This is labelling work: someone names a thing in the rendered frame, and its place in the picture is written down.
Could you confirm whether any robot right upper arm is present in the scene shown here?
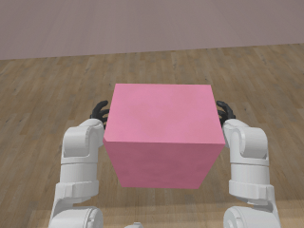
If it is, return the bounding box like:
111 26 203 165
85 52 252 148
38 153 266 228
223 206 280 228

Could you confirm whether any robot left upper arm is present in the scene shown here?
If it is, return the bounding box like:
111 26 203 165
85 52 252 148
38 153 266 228
49 206 104 228

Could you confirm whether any robot left hand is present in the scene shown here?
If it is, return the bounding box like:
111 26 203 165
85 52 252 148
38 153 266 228
89 100 110 130

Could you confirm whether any left robot shin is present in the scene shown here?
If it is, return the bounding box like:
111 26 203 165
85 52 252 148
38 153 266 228
133 222 143 227

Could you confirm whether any left robot forearm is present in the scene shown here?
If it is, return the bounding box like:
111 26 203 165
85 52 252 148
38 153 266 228
48 118 105 228

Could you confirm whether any right robot forearm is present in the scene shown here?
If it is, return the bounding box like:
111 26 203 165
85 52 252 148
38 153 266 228
222 119 282 228

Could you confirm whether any robot right hand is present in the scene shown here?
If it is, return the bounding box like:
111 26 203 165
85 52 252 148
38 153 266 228
216 101 236 128

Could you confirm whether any carton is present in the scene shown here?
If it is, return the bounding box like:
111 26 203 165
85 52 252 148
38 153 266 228
103 84 226 189

